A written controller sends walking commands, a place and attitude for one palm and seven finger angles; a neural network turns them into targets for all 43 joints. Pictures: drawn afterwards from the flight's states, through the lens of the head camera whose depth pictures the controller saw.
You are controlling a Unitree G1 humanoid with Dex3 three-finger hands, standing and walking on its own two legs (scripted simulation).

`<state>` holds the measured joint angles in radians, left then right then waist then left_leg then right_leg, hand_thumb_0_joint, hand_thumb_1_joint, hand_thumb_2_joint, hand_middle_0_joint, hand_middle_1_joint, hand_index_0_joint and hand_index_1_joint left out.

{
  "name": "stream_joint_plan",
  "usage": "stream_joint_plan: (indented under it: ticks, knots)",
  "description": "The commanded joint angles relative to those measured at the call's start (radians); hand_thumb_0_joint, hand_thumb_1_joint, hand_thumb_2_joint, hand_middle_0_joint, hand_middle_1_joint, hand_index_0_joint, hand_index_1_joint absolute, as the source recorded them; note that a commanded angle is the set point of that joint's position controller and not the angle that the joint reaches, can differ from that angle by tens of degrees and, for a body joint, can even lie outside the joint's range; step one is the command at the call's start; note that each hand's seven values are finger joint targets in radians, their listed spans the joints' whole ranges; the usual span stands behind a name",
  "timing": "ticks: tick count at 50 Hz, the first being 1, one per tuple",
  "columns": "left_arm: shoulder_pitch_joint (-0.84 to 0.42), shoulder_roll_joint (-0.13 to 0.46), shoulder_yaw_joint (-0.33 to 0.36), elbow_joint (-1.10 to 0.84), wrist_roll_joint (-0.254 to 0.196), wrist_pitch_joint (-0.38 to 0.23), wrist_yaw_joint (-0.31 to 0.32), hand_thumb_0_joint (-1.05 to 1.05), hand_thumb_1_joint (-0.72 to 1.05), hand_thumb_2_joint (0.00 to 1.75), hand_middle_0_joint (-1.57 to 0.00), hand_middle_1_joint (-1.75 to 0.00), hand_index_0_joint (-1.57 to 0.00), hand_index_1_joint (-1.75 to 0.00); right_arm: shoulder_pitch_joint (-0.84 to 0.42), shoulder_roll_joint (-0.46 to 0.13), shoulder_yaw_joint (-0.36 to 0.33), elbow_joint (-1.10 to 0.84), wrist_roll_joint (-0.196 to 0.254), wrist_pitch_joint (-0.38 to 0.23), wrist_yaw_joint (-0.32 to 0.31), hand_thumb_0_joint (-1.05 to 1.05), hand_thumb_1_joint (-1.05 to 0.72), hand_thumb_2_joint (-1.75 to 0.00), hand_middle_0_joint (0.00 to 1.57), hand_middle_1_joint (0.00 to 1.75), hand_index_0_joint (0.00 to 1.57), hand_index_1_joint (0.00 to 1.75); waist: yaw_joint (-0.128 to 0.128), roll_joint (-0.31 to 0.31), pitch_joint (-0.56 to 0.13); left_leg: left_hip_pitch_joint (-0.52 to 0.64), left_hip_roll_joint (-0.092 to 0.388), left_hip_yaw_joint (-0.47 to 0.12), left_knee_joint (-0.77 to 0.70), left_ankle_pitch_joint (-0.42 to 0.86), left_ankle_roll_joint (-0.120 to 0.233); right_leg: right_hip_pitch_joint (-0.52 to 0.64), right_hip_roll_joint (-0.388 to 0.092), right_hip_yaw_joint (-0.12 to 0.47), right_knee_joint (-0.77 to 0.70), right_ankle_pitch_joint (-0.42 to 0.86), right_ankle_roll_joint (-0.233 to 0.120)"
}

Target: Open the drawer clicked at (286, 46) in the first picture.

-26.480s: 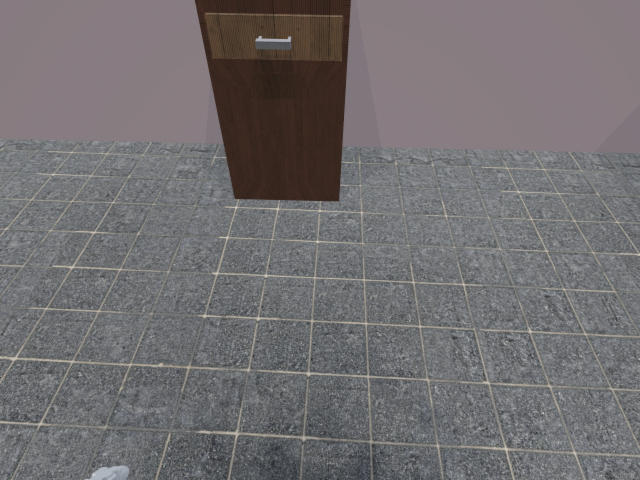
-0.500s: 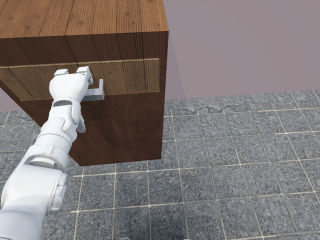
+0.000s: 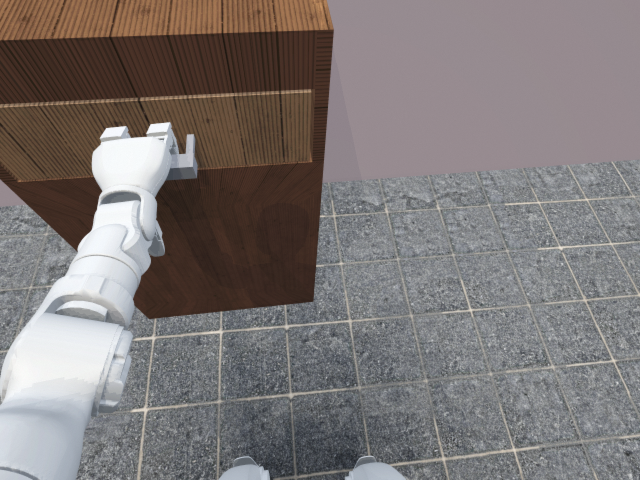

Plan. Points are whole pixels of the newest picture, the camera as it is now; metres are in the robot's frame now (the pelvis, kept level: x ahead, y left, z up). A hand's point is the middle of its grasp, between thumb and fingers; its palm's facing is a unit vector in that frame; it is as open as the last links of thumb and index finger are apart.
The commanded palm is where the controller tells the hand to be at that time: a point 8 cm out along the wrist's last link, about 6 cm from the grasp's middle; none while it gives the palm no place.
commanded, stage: lower the fingers behind the handle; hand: left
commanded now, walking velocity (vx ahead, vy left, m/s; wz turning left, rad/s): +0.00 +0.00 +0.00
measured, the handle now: (153, 156) +0.56 +0.20 +0.02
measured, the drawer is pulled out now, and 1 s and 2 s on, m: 0.00 0.00 0.03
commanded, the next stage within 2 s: close the thumb around the handle in 0.58 s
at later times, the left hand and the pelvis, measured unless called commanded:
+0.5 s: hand (151, 199) +0.50 +0.20 +0.01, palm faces -0.07 -0.04 -1.00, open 13.9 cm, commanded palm +0.47 +0.19 +0.06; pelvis +0.00 +0.00 +0.00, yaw -1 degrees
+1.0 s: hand (151, 198) +0.50 +0.20 +0.01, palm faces -0.06 -0.05 -1.00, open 11.0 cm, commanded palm +0.47 +0.20 +0.06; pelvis +0.01 +0.00 +0.00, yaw -1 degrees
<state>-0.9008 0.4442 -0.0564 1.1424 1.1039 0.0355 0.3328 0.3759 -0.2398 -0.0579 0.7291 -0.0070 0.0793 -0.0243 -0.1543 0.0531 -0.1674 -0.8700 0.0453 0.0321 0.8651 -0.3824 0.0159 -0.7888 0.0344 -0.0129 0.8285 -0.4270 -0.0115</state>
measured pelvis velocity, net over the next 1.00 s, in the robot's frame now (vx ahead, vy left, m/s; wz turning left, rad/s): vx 0.01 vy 0.00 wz -0.01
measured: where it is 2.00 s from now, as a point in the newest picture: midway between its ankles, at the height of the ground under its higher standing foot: outside the picture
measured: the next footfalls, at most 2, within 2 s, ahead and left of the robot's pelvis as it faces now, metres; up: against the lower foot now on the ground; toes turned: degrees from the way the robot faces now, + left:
none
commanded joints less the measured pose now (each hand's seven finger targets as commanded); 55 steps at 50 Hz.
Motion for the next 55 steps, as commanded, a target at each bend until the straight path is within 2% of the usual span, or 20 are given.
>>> stream_joint_plan:
  ticks: [1, 5, 7, 9, 12, 13, 15, 17, 19, 21, 23, 24, 27, 31, 33, 34, 41, 44, 46, 55]
  knots:
    - [-0.425, 0.226, 0.061, -0.196, 0.002, -0.018, 0.034, 0.0, -0.5, 0.3, -0.3, -1.2, -0.3, -1.2, 0.16, -0.165, -0.059, -0.045, -0.013, -0.02, -0.011, 0.0, -0.9, -0.9, 0.2, 0.3, 0.2, 0.3, -0.007, 0.031, -0.432, 0.362, -0.044, -0.017, -0.014, 0.415, 0.028, 0.107, 0.047, -0.011, -0.068, 0.405, -0.015]
    - [-0.408, 0.252, 0.094, -0.231, 0.012, -0.041, 0.062, 0.0, -0.5, 0.3, -0.3, -1.2, -0.3, -1.2, 0.163, -0.164, -0.061, -0.041, -0.018, -0.028, -0.009, 0.0, -0.9, -0.9, 0.2, 0.3, 0.2, 0.3, 0.009, 0.056, -0.46, 0.361, -0.039, -0.021, 0.007, 0.433, 0.024, 0.087, 0.048, -0.015, -0.042, 0.404, -0.016]
    - [-0.425, 0.231, 0.08, -0.232, 0.016, -0.039, 0.081, 0.0, -0.5, 0.3, -0.3, -1.2, -0.3, -1.2, 0.165, -0.163, -0.062, -0.032, -0.022, -0.031, -0.007, 0.0, -0.9, -0.9, 0.2, 0.3, 0.2, 0.3, -0.004, 0.056, -0.471, 0.356, -0.038, -0.024, 0.017, 0.435, 0.025, 0.07, 0.048, -0.017, -0.033, 0.403, -0.014]
    - [-0.383, 0.251, 0.098, -0.196, 0.019, -0.014, 0.095, 0.0, -0.5, 0.3, -0.3, -1.2, -0.3, -1.2, 0.166, -0.168, -0.061, -0.025, -0.023, -0.028, -0.003, 0.0, -0.9, -0.9, 0.2, 0.3, 0.2, 0.3, 0.005, 0.029, -0.469, 0.328, -0.04, -0.02, 0.021, 0.439, 0.025, 0.09, 0.048, -0.017, -0.028, 0.424, -0.013]
    - [-0.411, 0.23, 0.078, -0.214, 0.01, 0.012, 0.096, 0.0, -0.5, 0.3, -0.3, -1.2, -0.3, -1.2, 0.167, -0.167, -0.063, -0.024, -0.02, -0.026, 0.003, 0.0, -0.9, -0.9, 0.2, 0.3, 0.2, 0.3, -0.002, 0.053, -0.493, 0.37, -0.039, -0.019, 0.015, 0.446, 0.024, 0.091, 0.05, -0.019, -0.04, 0.418, -0.012]
    - [-0.401, 0.259, 0.099, -0.21, 0.004, 0.021, 0.091, 0.0, -0.5, 0.3, -0.3, -1.2, -0.3, -1.2, 0.164, -0.172, -0.062, -0.022, -0.018, -0.022, 0.002, 0.0, -0.9, -0.9, 0.2, 0.3, 0.2, 0.3, 0.005, 0.057, -0.48, 0.366, -0.039, -0.018, 0.01, 0.44, 0.022, 0.099, 0.05, -0.017, -0.045, 0.421, -0.014]
    - [-0.398, 0.251, 0.082, -0.202, 0.001, 0.032, 0.079, 0.0, -0.5, 0.3, -0.3, -1.2, -0.3, -1.2, 0.16, -0.169, -0.058, -0.025, -0.014, -0.018, -0.002, 0.0, -0.9, -0.9, 0.2, 0.3, 0.2, 0.3, 0.0, 0.047, -0.46, 0.36, -0.041, -0.017, 0.0, 0.428, 0.024, 0.11, 0.05, -0.017, -0.056, 0.418, -0.013]
    - [-0.411, 0.208, 0.049, -0.209, -0.002, 0.023, 0.067, 0.0, -0.5, 0.3, -0.3, -1.2, -0.3, -1.2, 0.162, -0.165, -0.059, -0.027, -0.013, -0.02, -0.006, 0.0, -0.9, -0.9, 0.2, 0.3, 0.2, 0.3, -0.007, 0.059, -0.451, 0.382, -0.038, -0.024, -0.007, 0.426, 0.022, 0.086, 0.05, -0.023, -0.061, 0.393, -0.013]
    - [-0.384, 0.254, 0.086, -0.202, -0.005, 0.017, 0.061, 0.0, -0.5, 0.3, -0.3, -1.2, -0.3, -1.2, 0.155, -0.171, -0.055, -0.026, -0.015, -0.018, -0.008, 0.0, -0.9, -0.9, 0.2, 0.3, 0.2, 0.3, 0.005, 0.043, -0.432, 0.367, -0.036, -0.021, -0.013, 0.413, 0.024, 0.099, 0.049, -0.02, -0.064, 0.391, -0.012]
    - [-0.388, 0.203, 0.055, -0.237, -0.006, -0.001, 0.053, 0.0, -0.5, 0.3, -0.3, -1.2, -0.3, -1.2, 0.157, -0.164, -0.06, -0.034, -0.015, -0.02, -0.009, 0.0, -0.9, -0.9, 0.2, 0.3, 0.2, 0.3, 0.002, 0.053, -0.458, 0.394, -0.037, -0.023, -0.009, 0.456, 0.023, 0.104, 0.049, -0.02, -0.061, 0.42, -0.016]
    - [-0.336, 0.228, 0.082, -0.224, -0.006, -0.011, 0.054, 0.0, -0.5, 0.3, -0.3, -1.2, -0.3, -1.2, 0.154, -0.166, -0.059, -0.034, -0.014, -0.02, -0.009, 0.0, -0.9, -0.9, 0.2, 0.3, 0.2, 0.3, 0.016, 0.045, -0.446, 0.382, -0.036, -0.02, -0.006, 0.451, 0.023, 0.107, 0.049, -0.019, -0.057, 0.423, -0.015]
    - [-0.361, 0.199, 0.052, -0.236, -0.002, -0.019, 0.056, 0.0, -0.5, 0.3, -0.3, -1.2, -0.3, -1.2, 0.152, -0.163, -0.06, -0.035, -0.016, -0.022, -0.01, 0.0, -0.9, -0.9, 0.2, 0.3, 0.2, 0.3, 0.001, 0.047, -0.429, 0.379, -0.036, -0.019, -0.004, 0.449, 0.024, 0.095, 0.049, -0.018, -0.061, 0.422, -0.013]
    - [-0.348, 0.192, 0.062, -0.265, -0.003, -0.033, 0.066, 0.0, -0.5, 0.3, -0.3, -1.2, -0.3, -1.2, 0.154, -0.161, -0.065, -0.037, -0.017, -0.026, -0.005, 0.0, -0.9, -0.9, 0.2, 0.3, 0.2, 0.3, 0.014, 0.073, -0.456, 0.408, -0.033, -0.021, 0.001, 0.489, 0.021, 0.092, 0.049, -0.021, -0.05, 0.433, -0.016]
    - [-0.319, 0.228, 0.098, -0.276, -0.006, -0.027, 0.08, 0.0, -0.5, 0.3, -0.3, -1.2, -0.3, -1.2, 0.147, -0.164, -0.068, -0.033, -0.019, -0.021, 0.0, 0.0, -0.9, -0.9, 0.2, 0.3, 0.2, 0.3, 0.025, 0.054, -0.477, 0.4, -0.037, -0.019, 0.009, 0.518, 0.02, 0.126, 0.048, -0.018, -0.044, 0.476, -0.017]
    - [-0.334, 0.206, 0.078, -0.266, -0.002, -0.017, 0.087, 0.0, -0.5, 0.3, -0.3, -1.2, -0.3, -1.2, 0.149, -0.165, -0.07, -0.027, -0.017, -0.022, 0.002, 0.0, -0.9, -0.9, 0.2, 0.3, 0.2, 0.3, 0.011, 0.052, -0.448, 0.397, -0.033, -0.02, 0.007, 0.51, 0.019, 0.101, 0.048, -0.021, -0.046, 0.467, -0.014]
    - [-0.33, 0.211, 0.08, -0.263, 0.0, -0.011, 0.09, 0.0, -0.5, 0.3, -0.3, -1.2, -0.3, -1.2, 0.147, -0.165, -0.067, -0.031, -0.019, -0.02, 0.002, 0.0, -0.9, -0.9, 0.2, 0.3, 0.2, 0.3, 0.022, 0.056, -0.457, 0.397, -0.037, -0.017, 0.004, 0.51, 0.019, 0.115, 0.048, -0.019, -0.048, 0.467, -0.014]
    - [-0.329, 0.245, 0.103, -0.261, -0.005, 0.012, 0.077, 0.0, -0.11, 0.47, -0.33, -1.24, -0.33, -1.24, 0.142, -0.168, -0.066, -0.029, -0.018, -0.009, 0.001, 0.0, -0.9, -0.9, 0.2, 0.3, 0.2, 0.3, 0.021, 0.033, -0.476, 0.389, -0.042, -0.01, 0.001, 0.526, 0.023, 0.176, 0.044, -0.01, -0.052, 0.533, -0.012]
    - [-0.303, 0.233, 0.091, -0.25, -0.009, 0.008, 0.066, 0.0, 0.06, 0.54, -0.34, -1.26, -0.34, -1.26, 0.138, -0.166, -0.063, -0.038, -0.016, -0.006, -0.001, 0.0, -0.9, -0.9, 0.2, 0.3, 0.2, 0.3, 0.022, 0.022, -0.448, 0.37, -0.046, -0.001, -0.005, 0.503, 0.026, 0.184, 0.043, -0.008, -0.064, 0.534, -0.008]
    - [-0.286, 0.272, 0.12, -0.24, -0.015, 0.002, 0.057, 0.0, 0.17, 0.59, -0.35, -1.27, -0.35, -1.27, 0.137, -0.169, -0.061, -0.036, -0.017, -0.003, -0.003, 0.0, -0.9, -0.9, 0.2, 0.3, 0.2, 0.3, 0.029, 0.013, -0.444, 0.352, -0.047, 0.001, -0.006, 0.502, 0.026, 0.208, 0.04, -0.004, -0.06, 0.555, -0.01]
    - [-0.273, 0.269, 0.114, -0.22, -0.005, -0.014, 0.069, 0.0, 0.68, 0.8, -0.38, -1.33, -0.38, -1.33, 0.139, -0.17, -0.061, -0.045, -0.014, -0.002, -0.004, 0.0, -0.9, -0.9, 0.2, 0.3, 0.2, 0.3, 0.028, 0.01, -0.43, 0.332, -0.047, 0.001, -0.003, 0.465, 0.025, 0.172, 0.041, -0.006, -0.056, 0.504, -0.009]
